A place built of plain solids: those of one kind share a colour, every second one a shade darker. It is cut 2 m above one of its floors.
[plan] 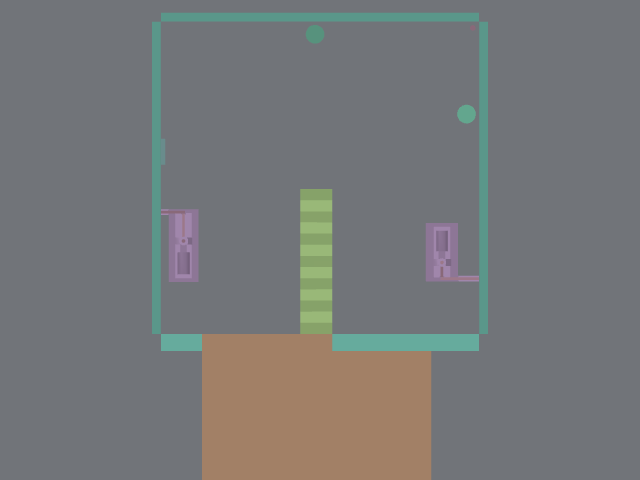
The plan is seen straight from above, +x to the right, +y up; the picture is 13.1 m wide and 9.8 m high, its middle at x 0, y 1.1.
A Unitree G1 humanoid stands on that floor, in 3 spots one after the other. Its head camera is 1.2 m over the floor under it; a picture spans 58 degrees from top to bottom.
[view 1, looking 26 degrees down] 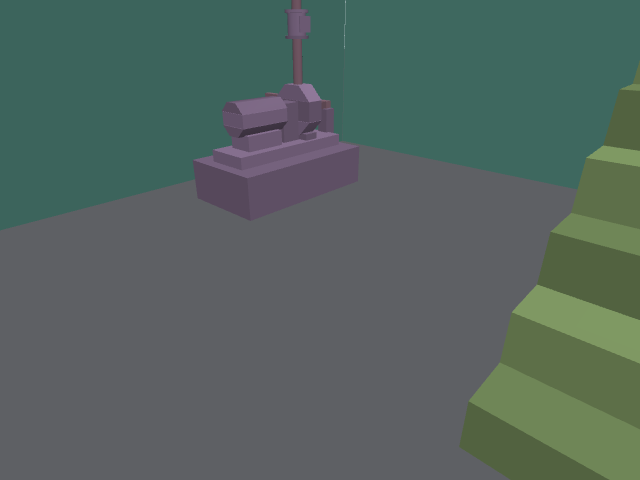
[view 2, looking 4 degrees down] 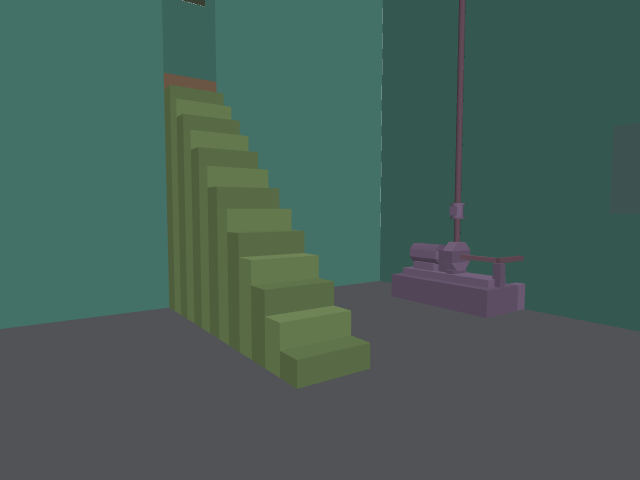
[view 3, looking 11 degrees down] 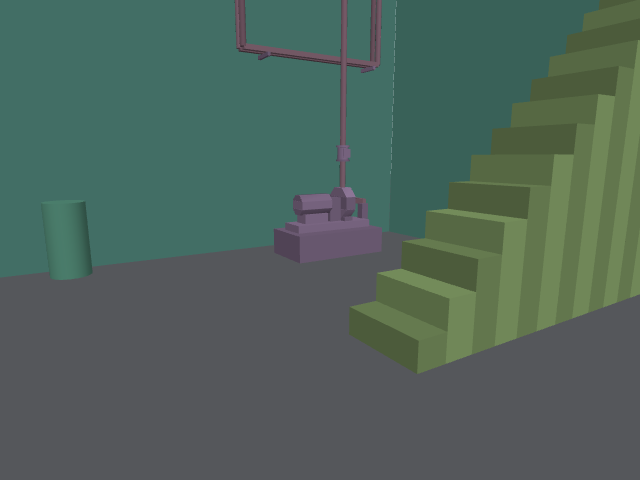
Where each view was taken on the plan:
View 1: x -0.08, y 3.14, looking -47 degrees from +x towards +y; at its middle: ground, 2.74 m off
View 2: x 1.75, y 4.54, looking -125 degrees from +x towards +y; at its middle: wall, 6.56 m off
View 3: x -2.01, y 3.79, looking -32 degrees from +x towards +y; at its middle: plant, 5.01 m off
